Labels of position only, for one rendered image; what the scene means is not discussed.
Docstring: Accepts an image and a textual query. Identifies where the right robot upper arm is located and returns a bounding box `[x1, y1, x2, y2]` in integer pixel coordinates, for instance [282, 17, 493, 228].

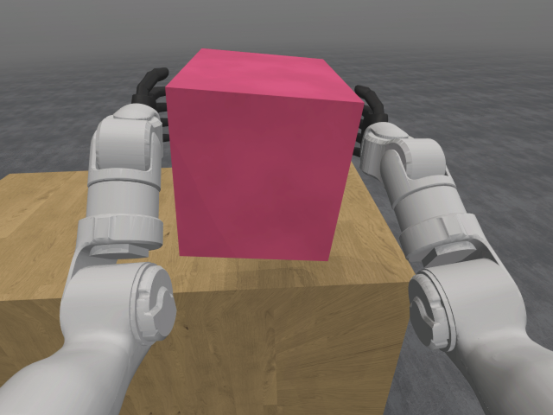
[408, 259, 553, 415]

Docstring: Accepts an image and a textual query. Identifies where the left robot forearm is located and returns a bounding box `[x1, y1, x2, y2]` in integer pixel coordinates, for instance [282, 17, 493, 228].
[60, 104, 163, 334]

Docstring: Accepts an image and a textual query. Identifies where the robot right hand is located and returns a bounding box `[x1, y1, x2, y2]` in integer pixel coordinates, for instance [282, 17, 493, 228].
[353, 85, 388, 157]

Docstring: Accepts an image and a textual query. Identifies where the left robot upper arm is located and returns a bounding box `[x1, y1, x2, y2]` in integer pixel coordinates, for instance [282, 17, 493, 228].
[0, 262, 176, 415]

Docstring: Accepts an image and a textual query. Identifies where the pedestal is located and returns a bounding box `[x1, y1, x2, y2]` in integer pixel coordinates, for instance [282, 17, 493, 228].
[0, 161, 416, 415]

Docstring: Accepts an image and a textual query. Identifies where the carton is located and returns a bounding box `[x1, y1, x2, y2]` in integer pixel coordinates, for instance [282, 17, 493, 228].
[165, 48, 365, 261]

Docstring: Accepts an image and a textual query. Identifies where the right robot forearm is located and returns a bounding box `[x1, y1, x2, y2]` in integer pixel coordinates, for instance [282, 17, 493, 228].
[359, 122, 526, 327]

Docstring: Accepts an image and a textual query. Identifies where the robot left hand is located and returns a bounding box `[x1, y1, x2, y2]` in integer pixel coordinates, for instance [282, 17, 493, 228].
[131, 67, 169, 142]

